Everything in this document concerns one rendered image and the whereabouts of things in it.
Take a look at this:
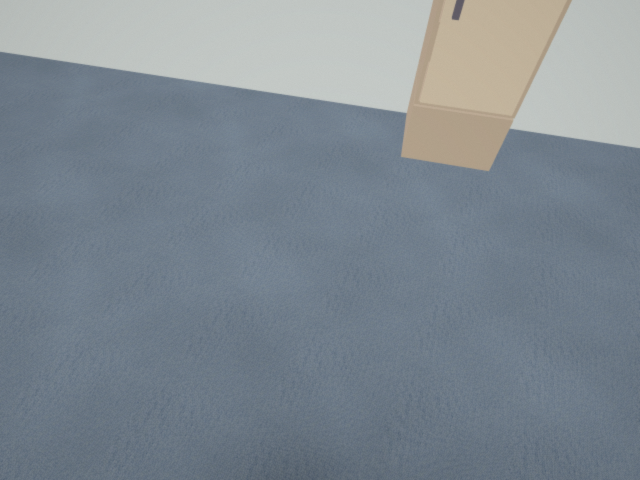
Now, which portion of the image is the cupboard door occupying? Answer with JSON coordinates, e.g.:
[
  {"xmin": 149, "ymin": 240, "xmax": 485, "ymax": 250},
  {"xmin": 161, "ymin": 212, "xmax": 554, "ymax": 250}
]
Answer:
[{"xmin": 420, "ymin": 0, "xmax": 567, "ymax": 116}]

